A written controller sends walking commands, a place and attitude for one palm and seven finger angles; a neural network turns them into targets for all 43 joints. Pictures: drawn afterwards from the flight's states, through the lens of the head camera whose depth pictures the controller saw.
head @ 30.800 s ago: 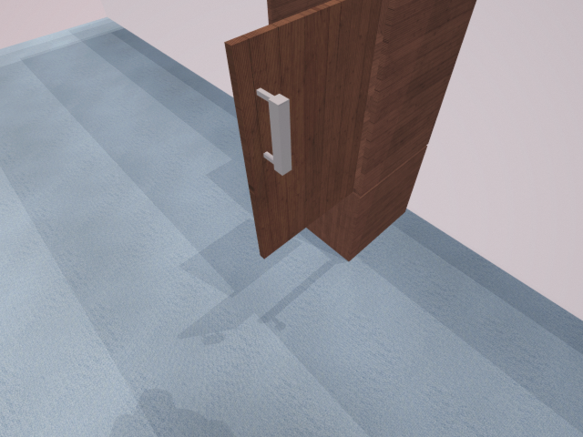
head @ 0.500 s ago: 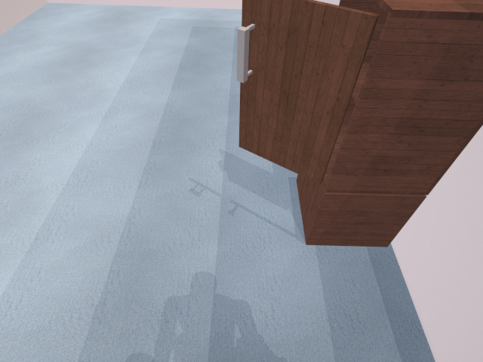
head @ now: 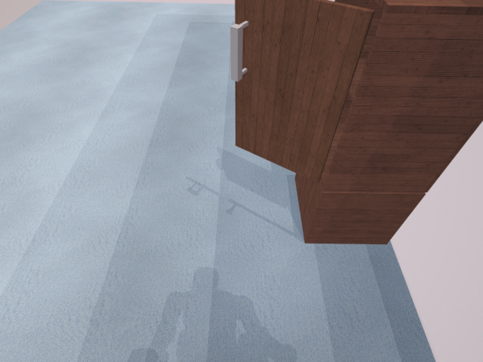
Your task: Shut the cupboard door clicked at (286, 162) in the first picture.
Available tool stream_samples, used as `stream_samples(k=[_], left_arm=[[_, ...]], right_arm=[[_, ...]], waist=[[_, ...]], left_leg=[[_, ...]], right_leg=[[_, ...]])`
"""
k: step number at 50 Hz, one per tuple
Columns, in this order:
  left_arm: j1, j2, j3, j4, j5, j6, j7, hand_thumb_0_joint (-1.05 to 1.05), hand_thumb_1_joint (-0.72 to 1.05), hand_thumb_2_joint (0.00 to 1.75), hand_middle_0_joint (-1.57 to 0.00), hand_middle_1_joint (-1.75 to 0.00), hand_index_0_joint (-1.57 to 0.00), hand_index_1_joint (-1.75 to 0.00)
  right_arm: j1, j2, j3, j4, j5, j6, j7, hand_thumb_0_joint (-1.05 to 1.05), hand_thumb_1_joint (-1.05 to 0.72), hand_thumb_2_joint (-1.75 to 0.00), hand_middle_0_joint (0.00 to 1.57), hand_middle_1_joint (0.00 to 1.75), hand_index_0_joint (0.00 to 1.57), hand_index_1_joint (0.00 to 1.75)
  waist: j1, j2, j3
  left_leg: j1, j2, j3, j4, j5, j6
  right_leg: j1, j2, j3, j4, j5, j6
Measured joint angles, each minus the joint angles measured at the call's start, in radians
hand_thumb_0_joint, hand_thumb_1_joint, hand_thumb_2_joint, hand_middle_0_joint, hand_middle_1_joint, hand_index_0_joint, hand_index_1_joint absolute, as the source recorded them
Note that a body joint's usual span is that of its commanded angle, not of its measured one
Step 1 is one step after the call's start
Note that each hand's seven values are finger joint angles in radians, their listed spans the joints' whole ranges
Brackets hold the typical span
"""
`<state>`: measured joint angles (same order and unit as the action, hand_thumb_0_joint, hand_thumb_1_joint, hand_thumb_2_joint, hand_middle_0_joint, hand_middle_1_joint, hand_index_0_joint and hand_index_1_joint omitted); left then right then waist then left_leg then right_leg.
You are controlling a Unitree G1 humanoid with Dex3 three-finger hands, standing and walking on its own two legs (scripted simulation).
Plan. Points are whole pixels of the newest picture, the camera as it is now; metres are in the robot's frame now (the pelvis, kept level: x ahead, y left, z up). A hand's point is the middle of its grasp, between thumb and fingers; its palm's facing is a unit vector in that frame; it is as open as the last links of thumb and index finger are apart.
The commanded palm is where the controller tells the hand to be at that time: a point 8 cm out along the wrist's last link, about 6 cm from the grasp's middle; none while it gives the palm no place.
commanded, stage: look to check the result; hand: left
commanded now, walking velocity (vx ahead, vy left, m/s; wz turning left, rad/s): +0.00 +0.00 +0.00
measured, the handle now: (240, 51) +0.94 +0.04 +0.07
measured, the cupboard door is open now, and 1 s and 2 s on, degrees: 57 57 57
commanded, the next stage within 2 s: walk to a spot facing it in 0.02 s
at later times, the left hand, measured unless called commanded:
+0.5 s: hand out of the picture +0.02 +0.20 -0.20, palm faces +0.16 -0.96 -0.24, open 7.4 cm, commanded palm none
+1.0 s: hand out of the picture +0.05 +0.24 -0.16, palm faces +0.42 -0.87 -0.27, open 7.4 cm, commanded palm none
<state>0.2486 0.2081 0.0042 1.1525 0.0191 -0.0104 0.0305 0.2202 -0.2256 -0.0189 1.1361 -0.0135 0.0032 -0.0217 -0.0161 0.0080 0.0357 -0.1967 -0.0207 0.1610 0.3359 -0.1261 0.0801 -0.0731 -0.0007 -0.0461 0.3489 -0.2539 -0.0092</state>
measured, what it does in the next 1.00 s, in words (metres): lifts its right foot, turning left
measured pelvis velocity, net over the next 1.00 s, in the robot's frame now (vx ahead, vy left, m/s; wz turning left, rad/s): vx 0.02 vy -0.01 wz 0.48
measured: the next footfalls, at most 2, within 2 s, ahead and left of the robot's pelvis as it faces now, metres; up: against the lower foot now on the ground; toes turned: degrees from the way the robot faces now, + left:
right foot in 1.06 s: +0.11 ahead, -0.13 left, +0.00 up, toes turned +31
left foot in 1.44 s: -0.01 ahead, +0.10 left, +0.00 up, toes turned +50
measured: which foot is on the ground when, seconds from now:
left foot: down 0.00-1.00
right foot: down 0.00-0.58, up 0.60-1.00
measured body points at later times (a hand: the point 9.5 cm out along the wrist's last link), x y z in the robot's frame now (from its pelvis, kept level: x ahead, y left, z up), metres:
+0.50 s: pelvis +0.01 +0.00 -0.02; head +0.05 +0.01 +0.43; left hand +0.01 +0.25 -0.18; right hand +0.06 -0.24 -0.17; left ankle +0.02 +0.07 -0.73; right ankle -0.04 -0.11 -0.75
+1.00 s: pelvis +0.02 -0.01 -0.01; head +0.08 +0.02 +0.44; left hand +0.03 +0.29 -0.14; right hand +0.17 -0.23 -0.15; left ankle +0.03 +0.11 -0.75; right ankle +0.07 -0.16 -0.71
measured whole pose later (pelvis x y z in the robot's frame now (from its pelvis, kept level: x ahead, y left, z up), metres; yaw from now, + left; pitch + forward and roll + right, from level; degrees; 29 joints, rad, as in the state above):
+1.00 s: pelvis +0.02 -0.01 -0.01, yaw +27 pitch +3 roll -2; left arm 0.07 0.25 0.07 0.86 0.02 0.04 0.02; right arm 0.22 -0.24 -0.08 0.93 -0.04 0.05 0.00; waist -0.05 0.03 0.09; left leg -0.38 -0.07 -0.16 0.46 -0.13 0.03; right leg -0.38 -0.01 0.03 0.75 -0.39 0.07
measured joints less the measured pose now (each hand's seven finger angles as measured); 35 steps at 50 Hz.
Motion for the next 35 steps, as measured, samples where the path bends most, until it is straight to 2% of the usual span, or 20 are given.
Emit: stream_samples(k=[10, 19, 20, 22, 26, 28, 29, 30, 32, 35], left_arm=[[-0.047, 0.013, 0.0, -0.008, -0.002, -0.001, -0.003, 0.0, 0.9, 0.89, -0.2, -0.3, -0.2, -0.29], [-0.065, -0.008, 0.022, -0.072, -0.001, 0.023, 0.007, 0.0, 0.9, 0.89, -0.2, -0.3, -0.2, -0.29], [-0.063, -0.011, 0.026, -0.082, 0.0, 0.025, 0.007, 0.0, 0.9, 0.89, -0.2, -0.3, -0.2, -0.29], [-0.056, -0.014, 0.033, -0.101, 0.001, 0.028, 0.009, 0.0, 0.9, 0.89, -0.2, -0.3, -0.2, -0.29], [-0.041, -0.008, 0.047, -0.125, 0.011, 0.032, 0.015, 0.0, 0.9, 0.89, -0.2, -0.3, -0.2, -0.29], [-0.034, 0.001, 0.053, -0.134, 0.013, 0.035, 0.014, 0.0, 0.9, 0.89, -0.2, -0.3, -0.2, -0.29], [-0.028, 0.005, 0.054, -0.14, 0.01, 0.037, 0.012, 0.0, 0.9, 0.89, -0.2, -0.3, -0.2, -0.29], [-0.029, 0.006, 0.057, -0.145, 0.004, 0.041, 0.009, 0.0, 0.9, 0.89, -0.2, -0.3, -0.2, -0.29], [-0.048, 0.008, 0.055, -0.157, -0.001, 0.061, 0.005, 0.0, 0.9, 0.89, -0.2, -0.3, -0.2, -0.29], [-0.081, 0.009, 0.063, -0.178, 0.003, 0.079, 0.0, 0.0, 0.9, 0.89, -0.2, -0.3, -0.2, -0.29]], right_arm=[[-0.029, -0.02, 0.005, -0.003, -0.001, -0.004, 0.001, 0.0, -0.91, -0.9, 0.2, 0.3, 0.2, 0.29], [-0.011, 0.017, -0.001, -0.041, -0.005, 0.031, 0.012, 0.0, -0.91, -0.9, 0.2, 0.3, 0.2, 0.29], [-0.009, 0.022, -0.004, -0.048, -0.006, 0.036, 0.014, 0.0, -0.91, -0.9, 0.2, 0.3, 0.2, 0.29], [-0.004, 0.031, -0.01, -0.064, -0.008, 0.046, 0.019, 0.0, -0.91, -0.9, 0.2, 0.3, 0.2, 0.29], [-0.002, 0.048, -0.025, -0.091, -0.006, 0.069, 0.026, 0.0, -0.91, -0.9, 0.2, 0.3, 0.2, 0.29], [-0.005, 0.053, -0.027, -0.113, -0.006, 0.069, 0.031, 0.0, -0.91, -0.9, 0.2, 0.3, 0.2, 0.29], [-0.004, 0.05, -0.026, -0.129, -0.007, 0.063, 0.034, 0.0, -0.91, -0.9, 0.2, 0.3, 0.2, 0.29], [-0.005, 0.043, -0.029, -0.143, -0.011, 0.052, 0.034, 0.0, -0.91, -0.9, 0.2, 0.3, 0.2, 0.29], [-0.02, 0.031, -0.032, -0.161, -0.013, 0.037, 0.029, 0.0, -0.91, -0.9, 0.2, 0.3, 0.2, 0.29], [-0.025, 0.014, -0.036, -0.181, -0.019, 0.034, 0.02, 0.0, -0.91, -0.9, 0.2, 0.3, 0.2, 0.29]], waist=[[-0.004, -0.005, 0.002], [-0.011, 0.0, 0.028], [-0.01, 0.002, 0.034], [-0.008, 0.007, 0.05], [-0.005, -0.009, 0.083], [-0.006, -0.034, 0.096], [-0.007, -0.043, 0.098], [-0.009, -0.048, 0.102], [-0.007, -0.044, 0.122], [-0.013, -0.017, 0.121]], left_leg=[[0.01, 0.0, -0.008, -0.006, -0.007, -0.007], [-0.082, -0.018, -0.073, 0.125, -0.057, -0.009], [-0.097, -0.02, -0.083, 0.151, -0.067, -0.012], [-0.139, -0.016, -0.099, 0.244, -0.111, -0.041], [-0.205, 0.018, -0.096, 0.492, -0.303, -0.08], [-0.189, 0.035, -0.082, 0.446, -0.291, -0.086], [-0.168, 0.04, -0.08, 0.376, -0.202, -0.082], [-0.174, 0.029, -0.078, 0.367, -0.161, -0.061], [-0.188, 0.009, -0.083, 0.385, -0.174, -0.018], [-0.183, -0.006, -0.111, 0.32, -0.151, -0.001]], right_leg=[[0.02, 0.002, -0.006, -0.022, -0.002, -0.003], [-0.039, -0.018, -0.078, 0.099, -0.079, -0.006], [-0.045, -0.02, -0.089, 0.116, -0.089, -0.007], [-0.052, -0.021, -0.115, 0.151, -0.113, -0.01], [-0.041, -0.043, -0.169, 0.212, -0.163, -0.002], [-0.044, -0.072, -0.188, 0.255, -0.193, 0.013], [-0.06, -0.091, -0.194, 0.302, -0.214, 0.021], [-0.099, -0.113, -0.187, 0.381, -0.226, 0.031], [-0.2, -0.106, -0.098, 0.579, -0.311, 0.044], [-0.326, -0.078, -0.009, 0.751, -0.274, 0.049]])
